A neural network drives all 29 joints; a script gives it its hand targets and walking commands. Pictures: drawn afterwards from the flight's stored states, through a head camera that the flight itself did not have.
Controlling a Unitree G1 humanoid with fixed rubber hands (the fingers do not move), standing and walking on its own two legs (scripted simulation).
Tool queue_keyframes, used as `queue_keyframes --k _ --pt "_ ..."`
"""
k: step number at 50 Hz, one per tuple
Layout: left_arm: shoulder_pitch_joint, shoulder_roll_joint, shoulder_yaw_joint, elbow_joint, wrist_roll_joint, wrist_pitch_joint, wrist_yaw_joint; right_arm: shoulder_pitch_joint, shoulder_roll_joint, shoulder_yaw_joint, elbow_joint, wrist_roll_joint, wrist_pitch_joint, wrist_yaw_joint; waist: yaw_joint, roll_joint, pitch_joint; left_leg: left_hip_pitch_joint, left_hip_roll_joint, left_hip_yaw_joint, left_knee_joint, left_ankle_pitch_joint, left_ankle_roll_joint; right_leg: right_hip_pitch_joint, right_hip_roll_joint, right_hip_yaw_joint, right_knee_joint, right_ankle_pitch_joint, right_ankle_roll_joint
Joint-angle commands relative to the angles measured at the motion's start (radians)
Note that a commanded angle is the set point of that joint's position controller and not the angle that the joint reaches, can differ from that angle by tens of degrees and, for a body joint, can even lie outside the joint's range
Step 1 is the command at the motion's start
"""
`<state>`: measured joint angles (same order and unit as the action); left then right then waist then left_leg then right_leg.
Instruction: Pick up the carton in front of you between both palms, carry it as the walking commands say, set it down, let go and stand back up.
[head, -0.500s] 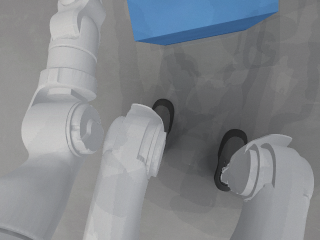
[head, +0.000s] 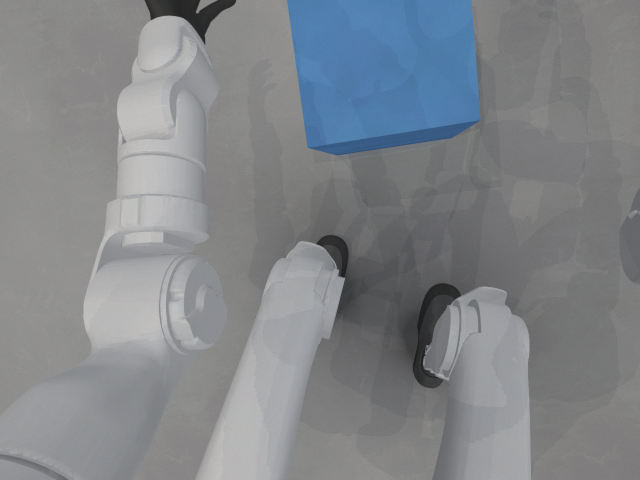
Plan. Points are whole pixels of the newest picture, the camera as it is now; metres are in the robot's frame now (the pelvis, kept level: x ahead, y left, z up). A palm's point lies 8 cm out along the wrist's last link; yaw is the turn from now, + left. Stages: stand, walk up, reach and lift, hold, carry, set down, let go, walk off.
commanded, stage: set down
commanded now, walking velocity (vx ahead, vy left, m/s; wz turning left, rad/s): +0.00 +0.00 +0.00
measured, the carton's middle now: (384, 74) +0.55 +0.07 -0.38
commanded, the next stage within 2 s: let go in 0.38 s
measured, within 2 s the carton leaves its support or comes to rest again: neither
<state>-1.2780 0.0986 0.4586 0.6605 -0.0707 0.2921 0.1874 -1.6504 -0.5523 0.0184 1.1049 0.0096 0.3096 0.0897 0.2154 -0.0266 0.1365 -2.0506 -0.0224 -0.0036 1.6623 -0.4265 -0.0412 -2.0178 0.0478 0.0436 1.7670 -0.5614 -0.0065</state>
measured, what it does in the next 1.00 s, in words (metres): rises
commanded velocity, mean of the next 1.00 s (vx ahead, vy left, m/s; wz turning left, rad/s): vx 0.00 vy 0.00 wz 0.00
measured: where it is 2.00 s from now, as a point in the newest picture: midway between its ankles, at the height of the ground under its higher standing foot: (374, 326)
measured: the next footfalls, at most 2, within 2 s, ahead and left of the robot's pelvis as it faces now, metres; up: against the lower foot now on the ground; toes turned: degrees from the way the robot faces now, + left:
none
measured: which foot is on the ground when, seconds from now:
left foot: down 0.00-1.00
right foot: down 0.00-1.00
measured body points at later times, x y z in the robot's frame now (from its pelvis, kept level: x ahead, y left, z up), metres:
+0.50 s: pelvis +0.03 +0.00 +0.14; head +0.36 +0.00 +0.44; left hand +0.51 +0.25 +0.03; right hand +0.64 -0.13 +0.03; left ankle +0.12 +0.13 -0.47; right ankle +0.07 -0.11 -0.47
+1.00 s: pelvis +0.08 +0.02 +0.23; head +0.26 +0.01 +0.64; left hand +0.37 +0.26 +0.14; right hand +0.44 -0.17 +0.13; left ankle +0.12 +0.13 -0.47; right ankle +0.07 -0.11 -0.47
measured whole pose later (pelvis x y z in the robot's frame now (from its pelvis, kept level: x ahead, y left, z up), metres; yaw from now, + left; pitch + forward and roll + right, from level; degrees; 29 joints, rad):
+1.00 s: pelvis +0.08 +0.02 +0.23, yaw -3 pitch +25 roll -1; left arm -0.21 0.18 0.11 0.49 0.00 0.09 -0.12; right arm -0.42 -0.15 -0.20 0.62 -0.12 0.10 -0.09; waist 0.13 0.03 -0.02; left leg -0.92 -0.02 -0.01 0.73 -0.24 0.01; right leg -0.87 0.03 0.09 0.75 -0.32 0.03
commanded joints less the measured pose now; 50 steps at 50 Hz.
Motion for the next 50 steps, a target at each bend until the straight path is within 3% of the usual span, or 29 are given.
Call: queue_keyframes --k 1,18,22,27,30,32,35,39,44,50 --pt "-0.171 0.138 0.007 -0.152 0.001 -0.004 -0.007 -0.331 -0.067 -0.02 -0.157 -0.011 -0.002 0.001 0.09 -0.274 -1.284 0.67 -0.06 0.146 -0.153 0.438 -0.027 0.737 0.047 -0.05 -0.214 0.373 0.009" --pt "-0.048 0.07 0.022 -0.176 0.064 -0.004 -0.046 -0.187 -0.029 -0.137 -0.11 -0.096 -0.018 0.03 0.077 -0.209 -1.166 0.896 -0.046 0.127 -0.501 0.503 -0.037 0.92 0.054 -0.035 -0.57 0.452 0.013" --pt "0.014 0.04 0.028 -0.172 0.106 -0.02 -0.07 -0.104 0.002 -0.191 -0.096 -0.137 -0.037 0.03 0.054 -0.184 -1.142 0.973 -0.045 0.121 -0.571 0.524 -0.037 0.963 0.054 -0.032 -0.652 0.488 0.016" --pt "0.202 0.038 0.001 -0.214 0.164 -0.06 -0.134 0.105 0.096 -0.265 -0.201 -0.185 -0.067 -0.017 0.024 -0.167 -1.24 1.105 -0.05 0.121 -0.637 0.645 -0.027 1.118 0.059 -0.027 -0.734 0.68 0.025" --pt "0.348 0.069 -0.044 -0.247 0.183 -0.092 -0.183 0.28 0.19 -0.297 -0.315 -0.195 -0.086 -0.077 0.005 -0.154 -1.295 1.15 -0.051 0.117 -0.67 0.684 -0.019 1.237 0.056 -0.013 -0.774 0.806 0.033" --pt "0.434 0.102 -0.073 -0.261 0.186 -0.11 -0.218 0.392 0.249 -0.308 -0.4 -0.19 -0.097 -0.123 -0.002 -0.138 -1.272 1.173 -0.048 0.11 -0.7 0.671 -0.013 1.29 0.053 -0.004 -0.81 0.824 0.039" --pt "0.543 0.139 -0.122 -0.262 0.177 -0.13 -0.262 0.525 0.305 -0.297 -0.51 -0.178 -0.114 -0.175 -0.01 -0.109 -1.164 1.253 -0.042 0.093 -0.761 0.616 0.001 1.294 0.051 -0.007 -0.887 0.719 0.052" --pt "0.69 0.152 -0.192 -0.239 0.148 -0.155 -0.302 0.699 0.344 -0.269 -0.591 -0.158 -0.142 -0.209 -0.028 -0.068 -0.991 1.432 -0.023 0.063 -0.833 0.541 0.014 1.221 0.046 -0.027 -0.994 0.493 0.06" --pt "0.906 0.162 -0.275 -0.224 0.097 -0.193 -0.321 0.937 0.352 -0.235 -0.596 -0.135 -0.187 -0.2 -0.055 -0.03 -0.808 1.582 -0.009 0.025 -0.915 0.467 0.016 1.208 0.032 -0.041 -1.075 0.32 0.043" --pt "1.127 0.167 -0.36 -0.293 0.054 -0.239 -0.302 1.189 0.326 -0.209 -0.589 -0.118 -0.247 -0.17 -0.085 0.039 -0.674 1.757 0.005 -0.015 -0.985 0.491 -0.004 1.268 0.026 -0.047 -1.134 0.27 0.019"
